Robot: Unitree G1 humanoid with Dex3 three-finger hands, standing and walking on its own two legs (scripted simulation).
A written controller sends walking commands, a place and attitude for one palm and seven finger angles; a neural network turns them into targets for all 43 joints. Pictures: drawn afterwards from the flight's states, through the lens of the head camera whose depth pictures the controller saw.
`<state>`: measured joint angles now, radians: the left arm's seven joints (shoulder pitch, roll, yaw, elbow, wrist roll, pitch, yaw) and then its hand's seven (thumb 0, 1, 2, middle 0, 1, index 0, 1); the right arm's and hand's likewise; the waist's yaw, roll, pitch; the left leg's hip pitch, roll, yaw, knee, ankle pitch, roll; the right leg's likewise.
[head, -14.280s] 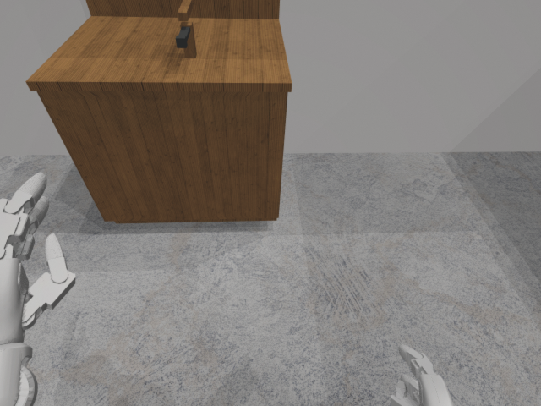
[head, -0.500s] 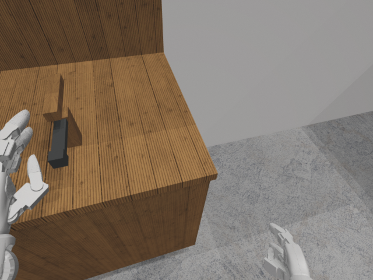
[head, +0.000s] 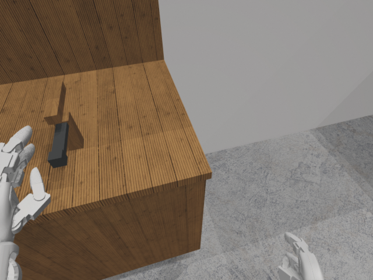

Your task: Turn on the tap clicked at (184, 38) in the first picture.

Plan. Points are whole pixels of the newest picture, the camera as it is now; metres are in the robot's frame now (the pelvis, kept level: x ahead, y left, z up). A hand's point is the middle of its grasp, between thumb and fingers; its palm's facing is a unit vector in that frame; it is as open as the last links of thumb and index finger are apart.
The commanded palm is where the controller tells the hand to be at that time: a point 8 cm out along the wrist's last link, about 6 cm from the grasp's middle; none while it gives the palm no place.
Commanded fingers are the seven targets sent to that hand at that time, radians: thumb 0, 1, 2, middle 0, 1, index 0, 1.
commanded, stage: come to a stop and stand still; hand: left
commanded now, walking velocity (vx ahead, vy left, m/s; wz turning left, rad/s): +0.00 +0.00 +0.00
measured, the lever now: (57, 158) +0.34 +0.31 +0.09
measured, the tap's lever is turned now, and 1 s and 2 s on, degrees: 0 0 0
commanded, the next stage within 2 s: look again from close up in 0.78 s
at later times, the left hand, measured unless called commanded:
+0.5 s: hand (13, 185) +0.23 +0.30 +0.16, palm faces +0.38 -0.86 -0.33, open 7.4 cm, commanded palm +0.17 +0.34 +0.18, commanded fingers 0.00 0.90 0.90 -0.20 -0.30 -0.20 -0.30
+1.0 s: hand out of the picture +0.26 +0.35 +0.19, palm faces +0.50 -0.77 -0.39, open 7.4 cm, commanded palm +0.17 +0.33 +0.18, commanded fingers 0.00 0.90 0.90 -0.20 -0.30 -0.20 -0.30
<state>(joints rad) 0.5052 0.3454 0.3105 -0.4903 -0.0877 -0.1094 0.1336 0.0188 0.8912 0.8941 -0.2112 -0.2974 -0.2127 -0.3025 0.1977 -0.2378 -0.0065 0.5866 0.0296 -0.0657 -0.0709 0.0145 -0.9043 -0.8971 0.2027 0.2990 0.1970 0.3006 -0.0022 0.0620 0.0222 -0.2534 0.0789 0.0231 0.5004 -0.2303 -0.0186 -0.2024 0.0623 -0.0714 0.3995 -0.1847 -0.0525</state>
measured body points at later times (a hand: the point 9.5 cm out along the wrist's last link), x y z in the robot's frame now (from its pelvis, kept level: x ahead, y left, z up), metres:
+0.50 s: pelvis +0.01 +0.06 +0.00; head +0.02 +0.07 +0.45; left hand +0.20 +0.34 +0.18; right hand +0.20 -0.16 -0.07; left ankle +0.02 +0.14 -0.74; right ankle +0.02 -0.08 -0.74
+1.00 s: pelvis +0.00 +0.05 +0.00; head +0.03 +0.07 +0.45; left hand +0.23 +0.39 +0.21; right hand +0.19 -0.16 -0.08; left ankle +0.02 +0.14 -0.74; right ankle +0.02 -0.08 -0.74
